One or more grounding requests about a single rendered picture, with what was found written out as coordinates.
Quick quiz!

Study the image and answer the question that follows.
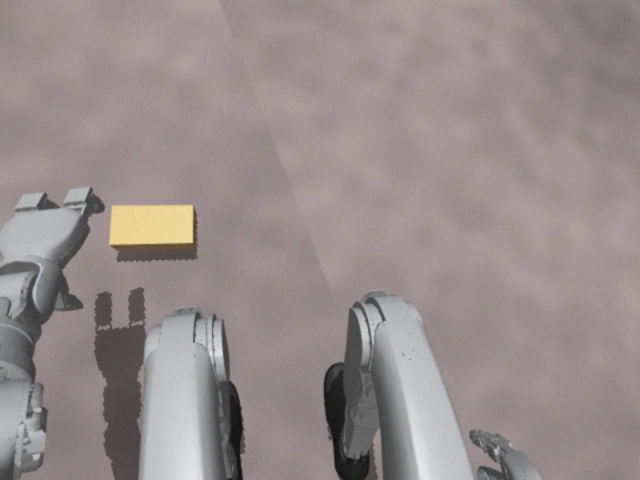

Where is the left robot hand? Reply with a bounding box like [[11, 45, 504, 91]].
[[0, 187, 105, 311]]

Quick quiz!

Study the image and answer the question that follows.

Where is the right robot foot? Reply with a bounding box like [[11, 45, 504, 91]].
[[324, 363, 370, 480]]

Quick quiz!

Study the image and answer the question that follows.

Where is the left robot arm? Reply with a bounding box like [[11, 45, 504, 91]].
[[0, 255, 63, 480]]

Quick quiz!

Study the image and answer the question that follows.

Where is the right robot hand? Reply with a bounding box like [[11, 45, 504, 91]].
[[469, 429, 543, 480]]

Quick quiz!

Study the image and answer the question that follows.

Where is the small box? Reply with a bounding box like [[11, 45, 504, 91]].
[[109, 205, 196, 251]]

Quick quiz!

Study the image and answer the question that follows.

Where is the left robot foot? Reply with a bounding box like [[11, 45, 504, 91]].
[[227, 380, 243, 480]]

